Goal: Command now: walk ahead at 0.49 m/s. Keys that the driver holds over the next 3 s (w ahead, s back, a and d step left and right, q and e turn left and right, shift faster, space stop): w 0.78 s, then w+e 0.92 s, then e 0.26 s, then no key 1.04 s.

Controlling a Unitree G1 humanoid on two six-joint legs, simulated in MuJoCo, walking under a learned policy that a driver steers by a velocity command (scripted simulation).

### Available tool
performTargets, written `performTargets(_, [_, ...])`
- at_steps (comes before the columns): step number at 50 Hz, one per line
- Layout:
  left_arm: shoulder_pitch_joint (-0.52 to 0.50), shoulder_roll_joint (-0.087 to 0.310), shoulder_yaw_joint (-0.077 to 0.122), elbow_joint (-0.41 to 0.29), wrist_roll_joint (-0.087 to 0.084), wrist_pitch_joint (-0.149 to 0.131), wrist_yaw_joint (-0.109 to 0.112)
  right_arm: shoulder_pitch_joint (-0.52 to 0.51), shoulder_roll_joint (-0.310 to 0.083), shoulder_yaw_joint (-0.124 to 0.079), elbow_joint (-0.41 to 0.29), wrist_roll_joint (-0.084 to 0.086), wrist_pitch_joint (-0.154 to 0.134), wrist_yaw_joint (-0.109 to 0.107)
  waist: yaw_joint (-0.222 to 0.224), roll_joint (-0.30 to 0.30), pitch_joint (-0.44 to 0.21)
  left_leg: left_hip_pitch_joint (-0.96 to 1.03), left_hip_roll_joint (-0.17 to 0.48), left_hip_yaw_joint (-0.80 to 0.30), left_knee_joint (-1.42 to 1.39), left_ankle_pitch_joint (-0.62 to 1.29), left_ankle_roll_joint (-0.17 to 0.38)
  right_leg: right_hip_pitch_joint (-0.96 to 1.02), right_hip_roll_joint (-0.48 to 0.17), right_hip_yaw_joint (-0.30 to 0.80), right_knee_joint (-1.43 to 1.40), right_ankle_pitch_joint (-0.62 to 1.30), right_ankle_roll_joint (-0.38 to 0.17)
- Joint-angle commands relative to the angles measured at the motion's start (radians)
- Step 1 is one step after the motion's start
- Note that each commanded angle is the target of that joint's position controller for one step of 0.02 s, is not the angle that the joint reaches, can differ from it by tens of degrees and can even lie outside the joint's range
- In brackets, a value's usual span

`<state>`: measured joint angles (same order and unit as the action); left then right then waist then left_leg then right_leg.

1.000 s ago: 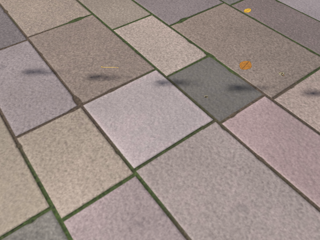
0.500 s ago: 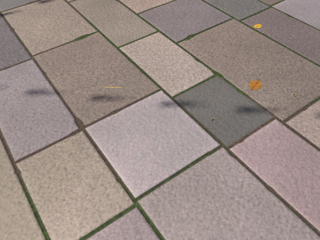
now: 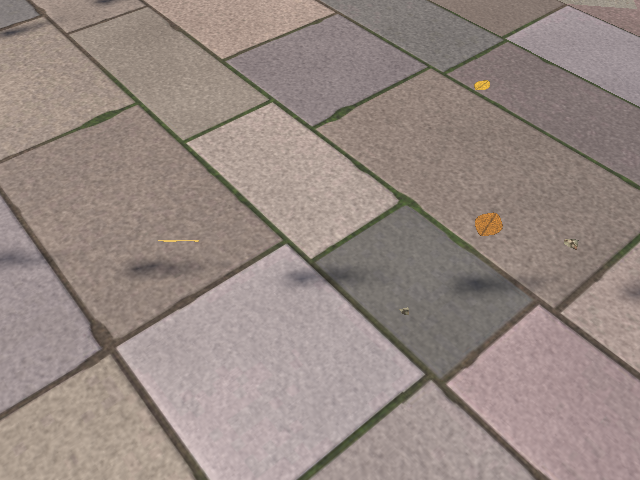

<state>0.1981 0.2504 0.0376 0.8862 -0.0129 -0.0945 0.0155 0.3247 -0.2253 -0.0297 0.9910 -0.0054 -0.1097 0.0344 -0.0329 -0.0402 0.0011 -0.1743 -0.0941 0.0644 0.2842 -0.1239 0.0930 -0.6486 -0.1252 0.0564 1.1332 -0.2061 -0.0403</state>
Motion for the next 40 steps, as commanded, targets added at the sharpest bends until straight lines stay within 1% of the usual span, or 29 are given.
performTargets(1, [0.033,0.042,0.012,-0.042,0.012,0.006,0.006,-0.039,-0.133,-0.022,-0.056,0.002,-0.016,-0.02,0.047,0.076,0.053,-0.094,0.284,-0.217,-0.203,0.065,0.172,-0.03,-0.043,0.003,-0.145,0.152,0.027])
performTargets(3, [-0.051,0.034,0.009,-0.066,0.009,-0.001,0.002,0.001,-0.146,-0.024,-0.05,0.009,-0.009,-0.03,0.017,0.075,0.052,-0.049,0.274,-0.191,-0.196,0.081,0.147,-0.032,-0.027,-0.011,-0.3,0.249,0.03])
performTargets(5, [-0.125,0.029,0.006,-0.083,0.004,-0.005,-0.005,0.039,-0.16,-0.026,-0.039,0.017,-0.004,-0.034,-0.01,0.079,0.054,-0.011,0.267,-0.166,-0.186,0.081,0.127,-0.001,0.001,-0.034,-0.425,0.303,0.036])
performTargets(8, [-0.213,0.032,0.002,-0.11,-0.007,-0.008,-0.021,0.094,-0.168,-0.029,-0.017,0.025,0.006,-0.034,-0.045,0.089,0.071,0.072,0.293,-0.166,-0.154,0.056,0.121,0.007,0.023,-0.047,-0.525,0.285,0.037])
performTargets(10, [-0.251,0.041,0.002,-0.132,-0.01,-0.014,-0.035,0.113,-0.169,-0.031,-0.005,0.026,0.016,-0.036,-0.049,0.095,0.081,0.142,0.325,-0.18,-0.116,0.056,0.113,-0.001,0.031,-0.044,-0.574,0.225,0.018])
performTargets(11, [-0.252,0.049,0.004,-0.139,-0.01,-0.019,-0.041,0.113,-0.174,-0.034,-0.003,0.026,0.021,-0.037,-0.042,0.099,0.08,0.169,0.339,-0.187,-0.093,0.066,0.106,0.011,0.037,-0.045,-0.595,0.185,0.004])
performTargets(12, [-0.233,0.061,0.008,-0.139,-0.01,-0.023,-0.046,0.106,-0.181,-0.037,-0.003,0.027,0.027,-0.038,-0.025,0.107,0.071,0.187,0.35,-0.193,-0.064,0.098,0.097,0.048,0.046,-0.051,-0.616,0.147,-0.01])
performTargets(13, [-0.186,0.078,0.016,-0.13,-0.009,-0.027,-0.048,0.088,-0.189,-0.04,-0.006,0.026,0.032,-0.039,0.007,0.118,0.046,0.191,0.348,-0.187,-0.011,0.195,0.086,0.125,0.067,-0.069,-0.636,0.117,-0.026])
performTargets(14, [-0.077,0.109,0.035,-0.099,-0.007,-0.03,-0.045,0.067,-0.183,-0.036,-0.013,0.023,0.037,-0.039,0.068,0.115,-0.015,0.177,0.309,-0.153,0.117,0.361,0.065,0.275,0.101,-0.096,-0.659,0.106,-0.049])
performTargets(15, [0.118,0.171,0.063,-0.044,-0.004,-0.032,-0.038,0.056,-0.149,-0.022,-0.027,0.011,0.038,-0.039,0.144,0.079,-0.142,0.069,0.247,-0.099,0.358,0.394,0.032,0.544,0.06,-0.048,-0.64,0.13,-0.093])
performTargets(16, [0.277,0.289,0.091,-0.019,0.016,-0.028,-0.033,0.129,-0.056,0.008,-0.057,-0.001,0.022,-0.033,0.151,-0.132,-0.307,-0.298,0.113,-0.019,0.765,0.068,-0.038,0.946,-0.199,0.333,-0.66,0.094,-0.224])
performTargets(17, [0.31,0.249,0.08,-0.004,0.012,-0.022,-0.039,0.166,-0.031,0.019,-0.042,0.019,-0.005,-0.027,0.141,-0.26,-0.394,-0.524,0.031,-0.126,0.976,-0.424,-0.051,1.069,-0.297,0.684,-0.822,-0.028,-0.31])
performTargets(18, [0.235,0.172,0.056,-0.017,0.006,-0.025,-0.041,0.088,-0.146,-0.01,-0.056,0.043,-0.022,-0.023,0.135,-0.159,-0.26,-0.618,0.101,-0.186,1.064,-0.384,-0.029,0.96,-0.262,0.584,-0.836,-0.063,-0.256])
performTargets(19, [0.14,0.129,0.042,-0.041,0.005,-0.023,-0.04,0.008,-0.165,-0.015,-0.08,0.05,-0.027,-0.024,0.109,-0.094,-0.162,-0.617,0.156,-0.159,1.045,-0.286,-0.016,0.817,-0.222,0.424,-0.849,0.0,-0.216])
performTargets(20, [0.063,0.1,0.031,-0.053,0.009,-0.022,-0.045,-0.03,-0.151,-0.018,-0.085,0.038,-0.022,-0.03,0.076,-0.022,-0.093,-0.573,0.196,-0.138,0.981,-0.206,-0.022,0.675,-0.175,0.313,-0.887,0.083,-0.196])
performTargets(21, [0.027,0.074,0.023,-0.057,0.013,-0.024,-0.049,-0.033,-0.142,-0.026,-0.085,0.025,-0.009,-0.036,0.046,-0.024,-0.056,-0.518,0.226,-0.14,0.914,-0.154,-0.026,0.584,-0.133,0.235,-0.922,0.13,-0.176])
performTargets(22, [0.022,0.063,0.02,-0.048,0.018,-0.025,-0.053,-0.013,-0.117,-0.025,-0.08,0.023,0.006,-0.036,0.024,-0.039,-0.042,-0.467,0.236,-0.136,0.883,-0.123,-0.032,0.528,-0.109,0.189,-0.952,0.155,-0.17])
performTargets(23, [0.039,0.067,0.022,-0.035,0.018,-0.028,-0.054,0.003,-0.094,-0.023,-0.075,0.021,0.018,-0.037,0.015,-0.039,-0.035,-0.445,0.235,-0.126,0.864,-0.106,-0.039,0.499,-0.097,0.157,-0.969,0.204,-0.177])
performTargets(24, [0.059,0.08,0.025,-0.021,0.017,-0.03,-0.051,0.002,-0.087,-0.024,-0.077,0.02,0.025,-0.038,0.008,-0.032,-0.023,-0.455,0.237,-0.121,0.843,-0.084,-0.046,0.489,-0.092,0.127,-0.981,0.254,-0.185])
performTargets(25, [0.077,0.096,0.029,-0.011,0.018,-0.031,-0.047,-0.022,-0.089,-0.026,-0.088,0.017,0.029,-0.04,0.007,-0.023,-0.01,-0.484,0.239,-0.119,0.808,-0.05,-0.054,0.491,-0.091,0.106,-0.991,0.292,-0.19])
performTargets(26, [0.096,0.108,0.033,-0.001,0.019,-0.03,-0.041,-0.061,-0.091,-0.029,-0.102,0.014,0.031,-0.041,0.013,-0.014,0.003,-0.522,0.241,-0.119,0.758,-0.009,-0.061,0.504,-0.093,0.093,-0.998,0.32,-0.192])
performTargets(28, [0.129,0.111,0.033,0.014,0.017,-0.022,-0.029,-0.141,-0.086,-0.03,-0.13,0.009,0.03,-0.04,0.03,-0.011,0.019,-0.568,0.24,-0.116,0.644,0.081,-0.072,0.531,-0.089,0.066,-1.007,0.337,-0.184])
performTargets(32, [0.182,0.125,0.033,0.037,0.007,-0.014,-0.015,-0.283,-0.066,-0.023,-0.168,0.015,0.022,-0.029,0.072,-0.018,0.049,-0.529,0.207,-0.083,0.413,0.232,-0.072,0.55,-0.065,0.011,-1.028,0.274,-0.156])
performTargets(34, [0.22,0.131,0.035,0.057,0.002,-0.01,-0.013,-0.343,-0.065,-0.019,-0.185,0.019,0.02,-0.022,0.093,-0.017,0.069,-0.527,0.193,-0.072,0.345,0.239,-0.069,0.594,-0.077,0.008,-1.024,0.246,-0.154])
performTargets(36, [0.25,0.132,0.037,0.077,0.0,-0.001,-0.01,-0.393,-0.067,-0.017,-0.206,0.024,0.015,-0.011,0.106,-0.018,0.09,-0.549,0.186,-0.074,0.299,0.209,-0.059,0.663,-0.104,0.011,-1.001,0.251,-0.154])
performTargets(38, [0.258,0.137,0.042,0.09,-0.003,0.008,-0.005,-0.424,-0.074,-0.017,-0.227,0.026,0.008,0.002,0.101,-0.021,0.099,-0.555,0.182,-0.076,0.264,0.155,-0.039,0.723,-0.133,0.017,-0.965,0.282,-0.146])
performTargets(40, [0.249,0.146,0.048,0.093,-0.006,0.017,-0.002,-0.405,-0.092,-0.023,-0.231,0.026,0.0,0.01,0.077,-0.031,0.08,-0.475,0.161,-0.065,0.232,0.083,-0.017,0.745,-0.145,0.028,-0.909,0.375,-0.132])
